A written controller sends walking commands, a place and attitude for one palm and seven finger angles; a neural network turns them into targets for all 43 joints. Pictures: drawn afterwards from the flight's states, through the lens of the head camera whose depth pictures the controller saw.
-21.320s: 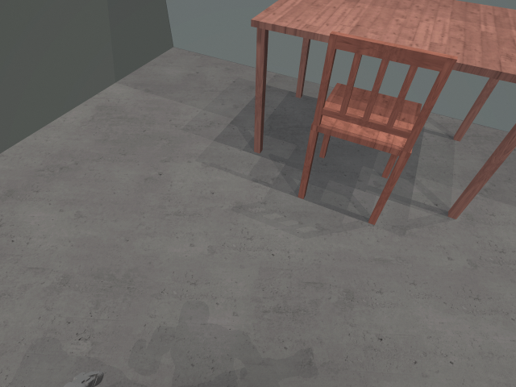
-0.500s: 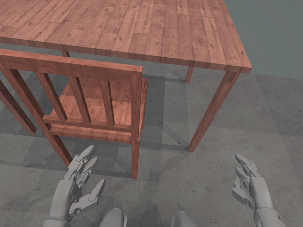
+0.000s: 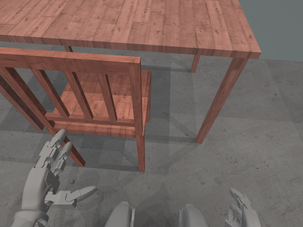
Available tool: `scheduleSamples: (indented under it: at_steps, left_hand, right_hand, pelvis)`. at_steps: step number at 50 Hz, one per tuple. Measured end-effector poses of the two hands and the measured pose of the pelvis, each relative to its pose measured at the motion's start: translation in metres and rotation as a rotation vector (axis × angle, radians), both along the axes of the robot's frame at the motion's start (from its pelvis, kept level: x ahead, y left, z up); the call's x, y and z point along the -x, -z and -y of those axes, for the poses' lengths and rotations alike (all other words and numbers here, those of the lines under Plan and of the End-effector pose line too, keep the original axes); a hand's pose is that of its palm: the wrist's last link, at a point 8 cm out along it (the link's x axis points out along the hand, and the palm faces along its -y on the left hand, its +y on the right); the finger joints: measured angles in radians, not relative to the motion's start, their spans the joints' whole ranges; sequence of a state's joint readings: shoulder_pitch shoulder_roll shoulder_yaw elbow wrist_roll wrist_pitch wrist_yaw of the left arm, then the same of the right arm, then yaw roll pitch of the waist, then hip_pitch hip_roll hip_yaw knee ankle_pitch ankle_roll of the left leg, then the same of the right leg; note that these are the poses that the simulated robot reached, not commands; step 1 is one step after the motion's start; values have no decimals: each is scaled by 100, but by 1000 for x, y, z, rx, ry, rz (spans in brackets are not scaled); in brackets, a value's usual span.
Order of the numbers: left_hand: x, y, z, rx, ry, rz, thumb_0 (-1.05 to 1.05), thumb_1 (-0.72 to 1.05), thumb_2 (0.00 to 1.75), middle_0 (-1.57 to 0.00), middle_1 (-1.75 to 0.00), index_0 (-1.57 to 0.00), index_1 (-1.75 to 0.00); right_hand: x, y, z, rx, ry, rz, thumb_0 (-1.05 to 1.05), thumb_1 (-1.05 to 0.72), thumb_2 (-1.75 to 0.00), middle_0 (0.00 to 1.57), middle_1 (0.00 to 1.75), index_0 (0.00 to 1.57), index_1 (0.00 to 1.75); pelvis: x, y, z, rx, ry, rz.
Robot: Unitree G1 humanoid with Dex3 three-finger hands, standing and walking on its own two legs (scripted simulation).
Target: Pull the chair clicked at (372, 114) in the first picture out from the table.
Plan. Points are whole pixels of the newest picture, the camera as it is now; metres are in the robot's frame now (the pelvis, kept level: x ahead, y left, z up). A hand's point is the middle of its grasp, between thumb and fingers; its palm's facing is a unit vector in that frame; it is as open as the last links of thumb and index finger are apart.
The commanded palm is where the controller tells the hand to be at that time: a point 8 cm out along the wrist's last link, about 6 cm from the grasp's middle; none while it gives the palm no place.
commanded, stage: raise the hand toward the chair's back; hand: left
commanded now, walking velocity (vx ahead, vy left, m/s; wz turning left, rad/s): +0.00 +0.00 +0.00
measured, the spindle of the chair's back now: (80, 97) +0.49 +0.27 +0.01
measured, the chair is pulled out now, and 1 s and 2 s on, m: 0.00 0.00 0.00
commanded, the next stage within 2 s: aim the fingers beside a spindle in 1.16 s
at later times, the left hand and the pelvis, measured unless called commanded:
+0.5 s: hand (71, 168) +0.24 +0.20 +0.05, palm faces -0.04 -1.00 -0.06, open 16.8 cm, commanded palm +0.22 +0.27 +0.07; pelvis +0.02 +0.01 +0.01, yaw +1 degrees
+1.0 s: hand (66, 157) +0.26 +0.22 +0.07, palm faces +0.01 -1.00 -0.06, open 16.9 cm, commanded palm +0.24 +0.27 +0.07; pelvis +0.02 +0.01 +0.02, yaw +0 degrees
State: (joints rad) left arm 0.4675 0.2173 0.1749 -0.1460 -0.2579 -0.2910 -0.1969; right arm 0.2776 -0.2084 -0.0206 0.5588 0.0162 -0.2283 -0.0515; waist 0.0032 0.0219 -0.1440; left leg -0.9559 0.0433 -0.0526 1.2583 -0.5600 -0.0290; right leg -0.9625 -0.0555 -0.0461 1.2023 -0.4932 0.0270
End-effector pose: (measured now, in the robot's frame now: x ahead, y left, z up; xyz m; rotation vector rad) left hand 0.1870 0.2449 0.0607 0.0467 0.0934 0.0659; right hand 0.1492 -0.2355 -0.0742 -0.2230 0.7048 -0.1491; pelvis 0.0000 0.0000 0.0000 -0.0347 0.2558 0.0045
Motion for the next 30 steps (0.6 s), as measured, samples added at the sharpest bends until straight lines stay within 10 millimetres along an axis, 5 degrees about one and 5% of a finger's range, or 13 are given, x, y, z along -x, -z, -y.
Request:
scheduleSamples:
  at_steps: [8, 18, 30]
  left_hand:
    - [-12, 15, 6, 4, 123, 0, 0, -18, 43, -9, -13, -9, -13]
    - [-24, -12, -16, -17, 16, 72, 0, -40, 34, -7, -10, -8, -10]
    - [-42, -4, -21, 5, 84, 1, -1, -49, 30, -6, -8, -7, -8]
  right_hand:
    - [-20, -13, 15, 72, -13, 64, 2, -90, -90, 20, 30, 20, 30]
    - [-52, -32, -15, 17, -67, 133, 2, -90, -90, 20, 30, 20, 30]
    - [-54, -25, -24, 5, -92, 80, 2, -90, -90, 20, 30, 21, 30]
  pelvis:
    - [-1, 4, -3, 11, -11, -6]
    - [-12, -8, -6, 14, -14, 6]
    - [-20, -11, -9, 15, -12, -1]
